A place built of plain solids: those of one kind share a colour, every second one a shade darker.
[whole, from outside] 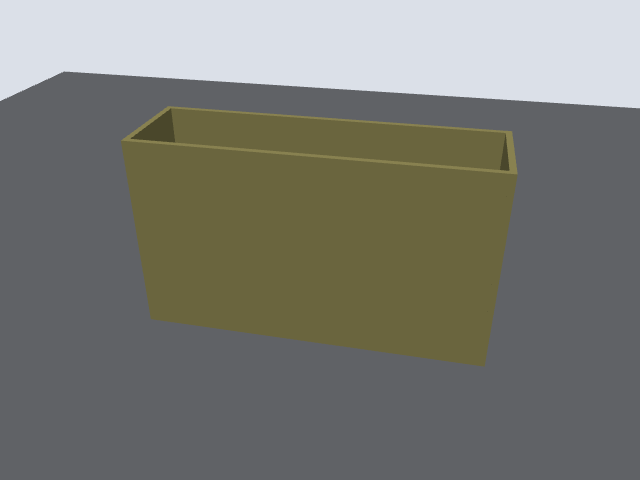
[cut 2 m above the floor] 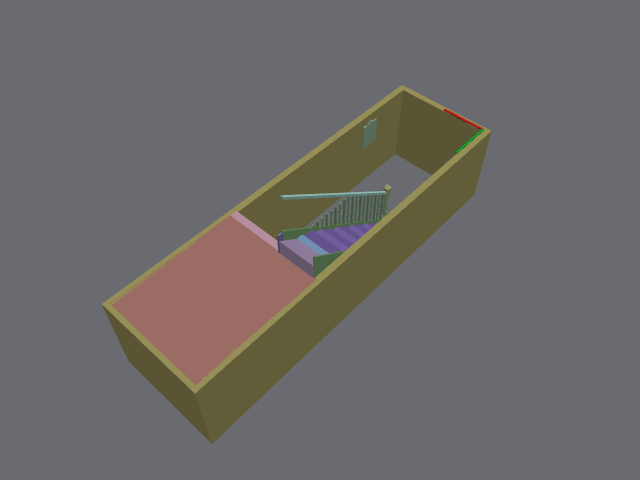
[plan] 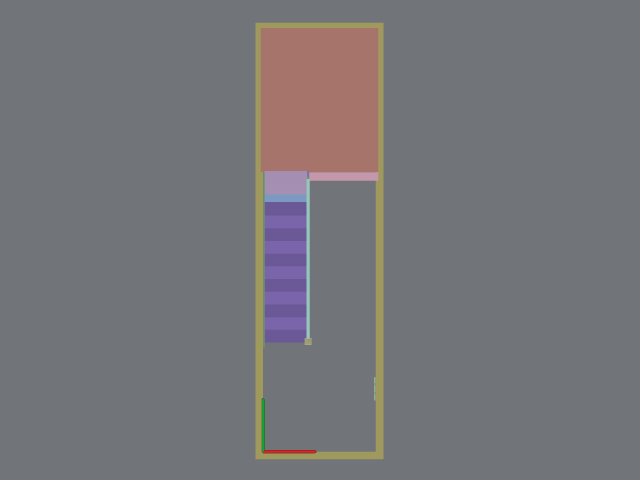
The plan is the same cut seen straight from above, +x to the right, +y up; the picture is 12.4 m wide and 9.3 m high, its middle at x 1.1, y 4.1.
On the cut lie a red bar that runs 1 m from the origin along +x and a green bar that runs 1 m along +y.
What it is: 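A row house's entrance hall, a dwelling of no particular year; the hall below, the landing 2.48 m above it, and between them a joiner's timber flight of 14 risers of about 0.177 m on goings of about 0.246 m, 0.82 m clear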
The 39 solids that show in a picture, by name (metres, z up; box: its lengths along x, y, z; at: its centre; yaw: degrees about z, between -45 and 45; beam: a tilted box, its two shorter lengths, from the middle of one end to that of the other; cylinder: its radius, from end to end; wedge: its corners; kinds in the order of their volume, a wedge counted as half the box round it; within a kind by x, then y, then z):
{
 "wall_1": {"box": [0.15, 8.46, 4.96], "at": [-0.07, 4.08, 2.43]},
 "wall_2": {"box": [2.48, 0.15, 4.96], "at": [1.09, -0.07, 2.43]},
 "wall_3": {"box": [2.48, 0.15, 4.96], "at": [1.09, 8.23, 2.43]},
 "wall_4": {"box": [0.15, 8.46, 4.96], "at": [2.25, 4.08, 2.43]},
 "upper_1": {"box": [2.28, 2.79, 2.53], "at": [1.09, 6.81, 1.21]},
 "carriage_1": {"wedge": [[0.02, 2.16, -0.05], [0.02, 2.16, 0.0], [0.02, 5.43, -0.05], [0.02, 5.43, 2.35], [0.85, 2.16, -0.05], [0.85, 2.16, 0.0], [0.85, 5.43, -0.05], [0.85, 5.43, 2.35]]},
 "upper_edge_1": {"box": [1.34, 0.17, 2.53], "at": [1.56, 5.33, 1.21]},
 "string_1": {"wedge": [[0.0, 2.02, -0.05], [0.0, 2.02, 0.15], [0.0, 5.42, -0.05], [0.0, 5.42, 2.59], [0.03, 2.02, -0.05], [0.03, 2.02, 0.15], [0.03, 5.42, -0.05], [0.03, 5.42, 2.59]]},
 "string_2": {"wedge": [[0.85, 2.13, -0.05], [0.85, 2.13, 0.23], [0.85, 5.33, -0.05], [0.85, 5.33, 2.53], [0.89, 2.13, -0.05], [0.89, 2.13, 0.23], [0.89, 5.33, -0.05], [0.89, 5.33, 2.53]]},
 "rail_1": {"wedge": [[0.84, 2.18, 1.08], [0.84, 2.18, 1.15], [0.84, 5.28, 3.31], [0.84, 5.28, 3.38], [0.9, 2.18, 1.08], [0.9, 2.18, 1.15], [0.9, 5.28, 3.31], [0.9, 5.28, 3.38]]},
 "tread_1": {"wedge": [[0.02, 2.11, 0.17], [0.02, 2.12, 0.07], [0.02, 2.41, 0.08], [0.02, 2.41, 0.18], [0.86, 2.11, 0.17], [0.86, 2.12, 0.07], [0.86, 2.41, 0.08], [0.86, 2.41, 0.18]]},
 "tread_2": {"wedge": [[0.02, 2.36, 0.25], [0.02, 2.36, 0.35], [0.02, 2.65, 0.25], [0.02, 2.65, 0.35], [0.86, 2.36, 0.25], [0.86, 2.36, 0.35], [0.86, 2.65, 0.25], [0.86, 2.65, 0.35]]},
 "tread_3": {"wedge": [[0.02, 2.61, 0.43], [0.02, 2.61, 0.53], [0.02, 2.9, 0.43], [0.02, 2.9, 0.53], [0.86, 2.61, 0.43], [0.86, 2.61, 0.53], [0.86, 2.9, 0.43], [0.86, 2.9, 0.53]]},
 "tread_4": {"wedge": [[0.02, 2.85, 0.6], [0.02, 2.85, 0.7], [0.02, 3.15, 0.6], [0.02, 3.15, 0.7], [0.86, 2.85, 0.6], [0.86, 2.85, 0.7], [0.86, 3.15, 0.6], [0.86, 3.15, 0.7]]},
 "tread_5": {"wedge": [[0.02, 3.1, 0.78], [0.02, 3.1, 0.88], [0.02, 3.39, 0.78], [0.02, 3.39, 0.88], [0.86, 3.1, 0.78], [0.86, 3.1, 0.88], [0.86, 3.39, 0.78], [0.86, 3.39, 0.88]]},
 "tread_6": {"wedge": [[0.02, 3.34, 1.06], [0.02, 3.35, 0.96], [0.02, 3.64, 0.96], [0.02, 3.64, 1.06], [0.86, 3.34, 1.06], [0.86, 3.35, 0.96], [0.86, 3.64, 0.96], [0.86, 3.64, 1.06]]},
 "tread_7": {"wedge": [[0.02, 3.59, 1.13], [0.02, 3.59, 1.23], [0.02, 3.88, 1.14], [0.02, 3.88, 1.24], [0.86, 3.59, 1.13], [0.86, 3.59, 1.23], [0.86, 3.88, 1.14], [0.86, 3.88, 1.24]]},
 "tread_8": {"wedge": [[0.02, 3.83, 1.41], [0.02, 3.84, 1.31], [0.02, 4.13, 1.31], [0.02, 4.13, 1.41], [0.86, 3.83, 1.41], [0.86, 3.84, 1.31], [0.86, 4.13, 1.31], [0.86, 4.13, 1.41]]},
 "tread_9": {"wedge": [[0.02, 4.08, 1.49], [0.02, 4.08, 1.59], [0.02, 4.37, 1.49], [0.02, 4.37, 1.59], [0.86, 4.08, 1.49], [0.86, 4.08, 1.59], [0.86, 4.37, 1.49], [0.86, 4.37, 1.59]]},
 "tread_10": {"wedge": [[0.02, 4.33, 1.66], [0.02, 4.33, 1.76], [0.02, 4.62, 1.66], [0.02, 4.62, 1.76], [0.86, 4.33, 1.66], [0.86, 4.33, 1.76], [0.86, 4.62, 1.66], [0.86, 4.62, 1.76]]},
 "tread_11": {"wedge": [[0.02, 4.57, 1.94], [0.02, 4.58, 1.84], [0.02, 4.87, 1.84], [0.02, 4.87, 1.94], [0.86, 4.57, 1.94], [0.86, 4.58, 1.84], [0.86, 4.87, 1.84], [0.86, 4.87, 1.94]]},
 "bal_1": {"cylinder": 0.022, "from": [0.87, 2.28, 0.32], "to": [0.87, 2.28, 1.18]},
 "bal_2": {"cylinder": 0.022, "from": [0.87, 2.41, 0.42], "to": [0.87, 2.41, 1.27]},
 "bal_3": {"cylinder": 0.022, "from": [0.87, 2.55, 0.51], "to": [0.87, 2.55, 1.37]},
 "bal_4": {"cylinder": 0.022, "from": [0.87, 2.68, 0.6], "to": [0.87, 2.68, 1.46]},
 "bal_5": {"cylinder": 0.022, "from": [0.87, 2.81, 0.7], "to": [0.87, 2.81, 1.56]},
 "bal_6": {"cylinder": 0.022, "from": [0.87, 2.94, 0.79], "to": [0.87, 2.94, 1.65]},
 "bal_7": {"cylinder": 0.022, "from": [0.87, 3.07, 0.89], "to": [0.87, 3.07, 1.74]},
 "bal_8": {"cylinder": 0.022, "from": [0.87, 3.2, 0.98], "to": [0.87, 3.2, 1.84]},
 "bal_9": {"cylinder": 0.022, "from": [0.87, 3.33, 1.08], "to": [0.87, 3.33, 1.93]},
 "bal_10": {"cylinder": 0.022, "from": [0.87, 3.47, 1.17], "to": [0.87, 3.47, 2.03]},
 "bal_11": {"cylinder": 0.022, "from": [0.87, 3.6, 1.27], "to": [0.87, 3.6, 2.12]},
 "bal_12": {"cylinder": 0.022, "from": [0.87, 3.73, 1.36], "to": [0.87, 3.73, 2.22]},
 "bal_13": {"cylinder": 0.022, "from": [0.87, 3.86, 1.45], "to": [0.87, 3.86, 2.31]},
 "riser_1": {"wedge": [[0.02, 4.84, 1.91], [0.02, 4.84, 2.02], [0.02, 5.11, 2.0], [0.02, 5.11, 2.03], [0.86, 4.84, 1.91], [0.86, 4.84, 2.02], [0.86, 5.11, 2.0], [0.86, 5.11, 2.03]]},
 "wall_mirror_1": {"box": [0.034, 0.45, 0.64], "at": [2.16, 1.22, 1.45]},
 "apron_1": {"wedge": [[0.85, 5.33, -0.05], [0.85, 5.33, 2.48], [0.85, 5.43, -0.05], [0.85, 5.43, 2.48], [0.89, 5.33, -0.05], [0.89, 5.33, 2.48], [0.89, 5.43, -0.05], [0.89, 5.43, 2.48]]},
 "newel_foot_shaft_1": {"cylinder": 0.046, "from": [0.87, 2.13, 0.33], "to": [0.87, 2.13, 0.97]},
 "newel_foot_block_1": {"box": [0.12, 0.12, 0.27], "at": [0.87, 2.13, 1.1]}
}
